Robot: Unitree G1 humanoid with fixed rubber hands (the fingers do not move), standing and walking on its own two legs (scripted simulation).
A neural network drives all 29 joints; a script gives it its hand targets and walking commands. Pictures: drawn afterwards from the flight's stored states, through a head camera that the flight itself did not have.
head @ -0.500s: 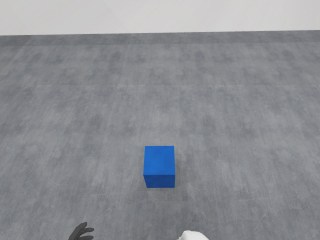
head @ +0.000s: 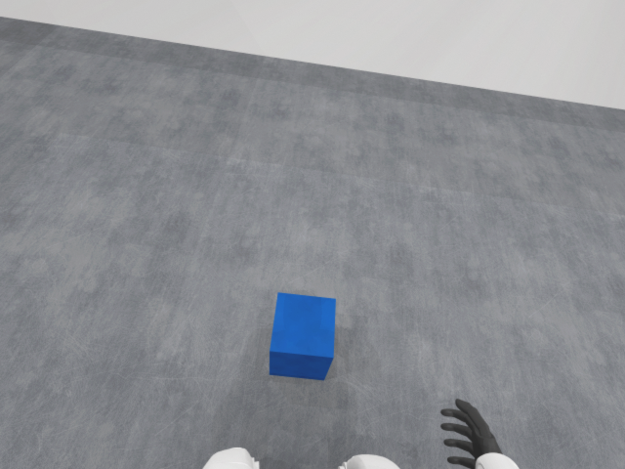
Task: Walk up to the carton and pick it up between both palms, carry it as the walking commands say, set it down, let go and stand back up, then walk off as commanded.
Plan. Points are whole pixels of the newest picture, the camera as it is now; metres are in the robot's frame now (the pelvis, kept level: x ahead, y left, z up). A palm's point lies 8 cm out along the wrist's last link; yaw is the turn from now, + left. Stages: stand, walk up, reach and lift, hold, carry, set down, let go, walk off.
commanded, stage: walk up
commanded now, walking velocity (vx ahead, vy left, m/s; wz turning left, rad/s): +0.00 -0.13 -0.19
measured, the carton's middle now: (301, 337) +0.53 +0.03 -0.65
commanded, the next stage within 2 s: none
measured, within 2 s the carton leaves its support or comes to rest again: neither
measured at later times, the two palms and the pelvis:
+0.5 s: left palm out of the picture +0.04 +0.21 -0.14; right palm out of the picture +0.02 -0.27 -0.12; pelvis -0.03 -0.03 +0.01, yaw -3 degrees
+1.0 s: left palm out of the picture -0.02 +0.22 -0.13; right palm out of the picture -0.03 -0.25 -0.13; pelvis -0.04 -0.02 +0.01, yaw -3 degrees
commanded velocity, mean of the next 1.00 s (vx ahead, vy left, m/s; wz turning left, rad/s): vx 0.03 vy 0.01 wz -0.03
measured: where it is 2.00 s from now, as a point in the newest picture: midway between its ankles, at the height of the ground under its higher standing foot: outside the picture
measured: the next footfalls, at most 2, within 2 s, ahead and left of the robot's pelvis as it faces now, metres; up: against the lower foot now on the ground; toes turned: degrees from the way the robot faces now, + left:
right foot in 0.22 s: +0.04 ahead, -0.15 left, +0.00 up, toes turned +0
left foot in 0.46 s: +0.01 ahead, +0.11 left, +0.00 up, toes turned +8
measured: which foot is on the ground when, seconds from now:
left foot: down 0.00-0.22, up 0.24-0.44, down 0.46-1.00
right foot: up 0.00-0.20, down 0.22-1.00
